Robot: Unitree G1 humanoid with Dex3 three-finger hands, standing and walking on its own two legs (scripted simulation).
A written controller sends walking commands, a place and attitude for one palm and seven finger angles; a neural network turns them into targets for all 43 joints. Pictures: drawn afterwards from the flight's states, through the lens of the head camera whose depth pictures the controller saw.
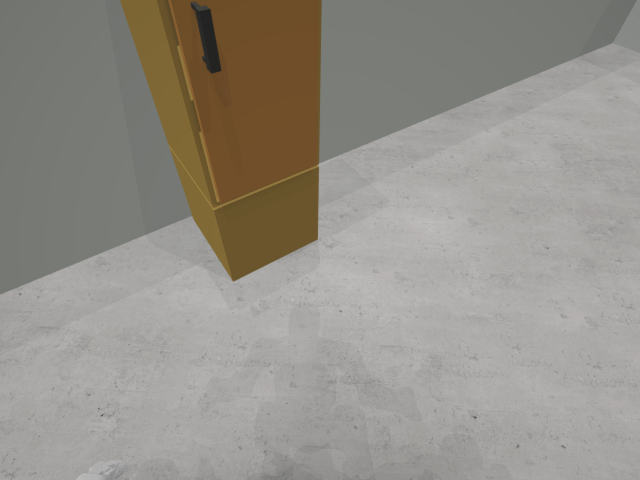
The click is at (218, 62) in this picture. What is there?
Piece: cupboard door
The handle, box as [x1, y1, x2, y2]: [191, 2, 220, 72]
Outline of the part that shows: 191,2 191,6 196,13 204,51 204,55 202,56 202,58 206,63 207,69 209,71 218,71 220,70 220,65 210,10 205,5 200,6 195,2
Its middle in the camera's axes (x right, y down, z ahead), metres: -0.25 -0.42 +0.81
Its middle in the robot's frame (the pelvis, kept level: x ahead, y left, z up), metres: +0.90 +0.30 +0.14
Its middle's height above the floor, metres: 0.91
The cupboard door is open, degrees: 0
